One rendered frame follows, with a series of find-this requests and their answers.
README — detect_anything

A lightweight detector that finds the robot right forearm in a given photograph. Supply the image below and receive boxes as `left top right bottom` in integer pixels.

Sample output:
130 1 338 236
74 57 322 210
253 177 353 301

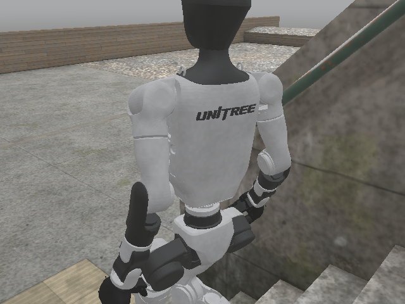
247 160 292 208

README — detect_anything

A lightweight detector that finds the robot left forearm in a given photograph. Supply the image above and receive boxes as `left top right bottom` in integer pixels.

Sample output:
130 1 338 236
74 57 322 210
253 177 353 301
110 182 161 289

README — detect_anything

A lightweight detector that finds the right robot thigh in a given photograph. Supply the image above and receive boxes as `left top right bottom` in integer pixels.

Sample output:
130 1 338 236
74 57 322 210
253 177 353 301
171 207 255 304

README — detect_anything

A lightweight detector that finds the left robot upper arm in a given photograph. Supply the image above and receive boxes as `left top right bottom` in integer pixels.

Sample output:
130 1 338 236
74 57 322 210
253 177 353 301
127 77 177 214

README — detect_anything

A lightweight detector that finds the right robot upper arm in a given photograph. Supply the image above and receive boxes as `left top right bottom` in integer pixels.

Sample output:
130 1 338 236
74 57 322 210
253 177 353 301
244 71 291 175

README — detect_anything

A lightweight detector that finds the left robot hand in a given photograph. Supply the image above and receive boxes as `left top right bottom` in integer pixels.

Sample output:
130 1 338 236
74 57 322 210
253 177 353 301
98 276 147 304

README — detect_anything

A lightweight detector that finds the right robot hand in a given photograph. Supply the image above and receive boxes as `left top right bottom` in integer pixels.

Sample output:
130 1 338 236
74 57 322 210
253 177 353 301
226 191 266 224

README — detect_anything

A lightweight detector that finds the humanoid robot torso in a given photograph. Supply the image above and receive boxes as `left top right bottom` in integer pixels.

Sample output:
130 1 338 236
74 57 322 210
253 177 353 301
166 61 260 270

